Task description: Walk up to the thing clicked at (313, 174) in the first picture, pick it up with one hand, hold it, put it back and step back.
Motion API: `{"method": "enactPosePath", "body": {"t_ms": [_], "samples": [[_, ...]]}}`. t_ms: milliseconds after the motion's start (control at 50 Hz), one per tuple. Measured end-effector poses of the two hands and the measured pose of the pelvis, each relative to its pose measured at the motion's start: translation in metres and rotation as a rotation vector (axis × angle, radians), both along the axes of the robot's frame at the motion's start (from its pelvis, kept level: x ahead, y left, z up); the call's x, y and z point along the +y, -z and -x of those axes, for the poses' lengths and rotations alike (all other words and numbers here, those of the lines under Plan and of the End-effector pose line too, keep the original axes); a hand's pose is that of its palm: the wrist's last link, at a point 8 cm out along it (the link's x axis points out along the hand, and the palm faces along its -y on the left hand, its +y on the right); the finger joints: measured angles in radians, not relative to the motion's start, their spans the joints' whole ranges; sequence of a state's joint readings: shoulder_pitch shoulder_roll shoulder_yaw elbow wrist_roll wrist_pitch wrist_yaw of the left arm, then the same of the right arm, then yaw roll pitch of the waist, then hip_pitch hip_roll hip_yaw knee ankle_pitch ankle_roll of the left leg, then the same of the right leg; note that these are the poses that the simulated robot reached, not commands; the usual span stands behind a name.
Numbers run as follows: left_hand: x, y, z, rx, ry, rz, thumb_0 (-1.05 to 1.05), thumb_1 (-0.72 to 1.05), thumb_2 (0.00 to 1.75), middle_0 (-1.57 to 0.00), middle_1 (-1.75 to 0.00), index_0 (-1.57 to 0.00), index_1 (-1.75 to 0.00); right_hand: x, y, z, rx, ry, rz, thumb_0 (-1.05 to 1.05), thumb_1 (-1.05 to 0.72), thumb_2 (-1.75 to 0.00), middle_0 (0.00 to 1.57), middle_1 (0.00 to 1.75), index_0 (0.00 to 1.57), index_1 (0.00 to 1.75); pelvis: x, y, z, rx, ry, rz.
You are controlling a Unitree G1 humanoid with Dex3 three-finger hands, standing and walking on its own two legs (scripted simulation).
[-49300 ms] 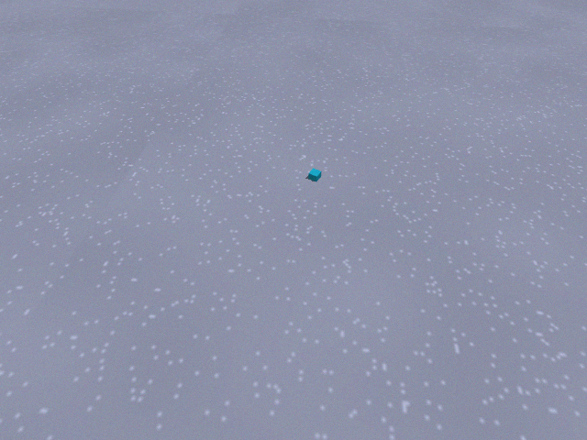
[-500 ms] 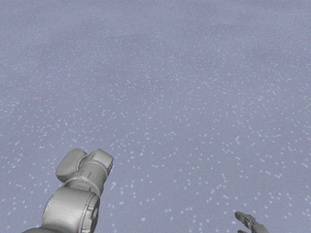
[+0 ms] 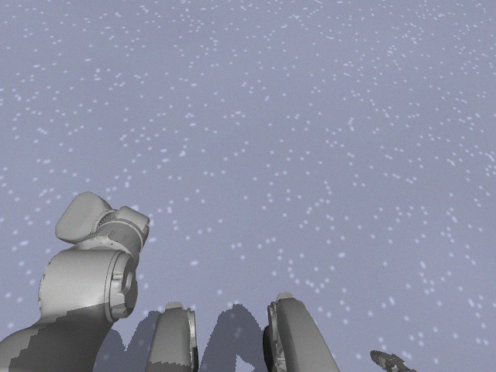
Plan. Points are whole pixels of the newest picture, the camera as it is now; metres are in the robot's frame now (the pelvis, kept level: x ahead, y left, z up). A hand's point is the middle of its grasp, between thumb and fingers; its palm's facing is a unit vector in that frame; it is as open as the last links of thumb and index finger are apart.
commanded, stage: crouch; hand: left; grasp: from above
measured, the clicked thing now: (104, 228) +0.40 +0.26 -0.16
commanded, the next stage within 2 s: lower in 1.34 s
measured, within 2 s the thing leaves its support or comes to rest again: neither
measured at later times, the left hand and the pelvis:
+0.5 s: hand (145, 235) +0.43 +0.22 -0.32, palm faces -0.10 -0.46 -0.88, open 7.5 cm; pelvis -0.03 +0.00 -0.19, yaw -2 degrees
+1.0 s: hand (152, 240) +0.45 +0.22 -0.42, palm faces -0.15 -0.45 -0.88, open 7.4 cm; pelvis -0.04 +0.00 -0.27, yaw -3 degrees
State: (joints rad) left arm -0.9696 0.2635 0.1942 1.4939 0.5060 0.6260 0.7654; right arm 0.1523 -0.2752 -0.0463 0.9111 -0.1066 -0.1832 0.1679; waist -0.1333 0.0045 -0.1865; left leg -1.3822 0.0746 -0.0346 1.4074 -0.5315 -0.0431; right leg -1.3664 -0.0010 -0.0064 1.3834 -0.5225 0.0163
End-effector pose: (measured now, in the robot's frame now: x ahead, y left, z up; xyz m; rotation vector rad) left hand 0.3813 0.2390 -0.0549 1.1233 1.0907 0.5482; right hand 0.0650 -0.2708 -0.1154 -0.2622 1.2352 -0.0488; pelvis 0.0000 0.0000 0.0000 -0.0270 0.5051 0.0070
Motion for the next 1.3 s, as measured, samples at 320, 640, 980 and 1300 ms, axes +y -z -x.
{"method": "enactPosePath", "body": {"t_ms": [320, 640, 980, 1300], "samples": [[-0.008, 0.150, -0.040, -0.083, -0.034, 0.053, 0.08, 0.40, 0.29, -1.12, -0.35, -0.88, -0.27, 0.010, 0.147, 0.076, 0.188, 0.071, -0.025, 0.00, -0.91, -0.90, 0.20, 0.30, 0.20, 0.30, 0.006, 0.142, 0.030, 0.147, 0.019, 0.019], [-0.013, 0.244, -0.053, -0.035, -0.019, 0.076, 0.11, 0.43, 0.24, -1.11, -0.29, -0.90, -0.23, 0.000, 0.220, 0.100, 0.252, 0.086, -0.051, 0.00, -0.91, -0.90, 0.20, 0.29, 0.19, 0.30, 0.002, 0.222, 0.031, 0.173, 0.022, 0.015], [-0.010, 0.307, -0.062, -0.002, -0.009, 0.069, 0.12, 0.45, 0.17, -1.13, -0.26, -0.92, -0.21, 0.005, 0.265, 0.117, 0.302, 0.039, -0.100, 0.00, -0.92, -0.90, 0.20, 0.29, 0.19, 0.30, 0.002, 0.270, 0.036, 0.125, 0.035, 0.031], [-0.003, 0.337, -0.075, -0.010, 0.014, 0.057, 0.10, 0.44, 0.18, -1.14, -0.28, -0.91, -0.21, 0.013, 0.266, 0.143, 0.378, 0.016, -0.119, 0.00, -0.93, -0.90, 0.20, 0.29, 0.19, 0.30, 0.006, 0.288, 0.037, 0.087, 0.047, 0.069]]}}
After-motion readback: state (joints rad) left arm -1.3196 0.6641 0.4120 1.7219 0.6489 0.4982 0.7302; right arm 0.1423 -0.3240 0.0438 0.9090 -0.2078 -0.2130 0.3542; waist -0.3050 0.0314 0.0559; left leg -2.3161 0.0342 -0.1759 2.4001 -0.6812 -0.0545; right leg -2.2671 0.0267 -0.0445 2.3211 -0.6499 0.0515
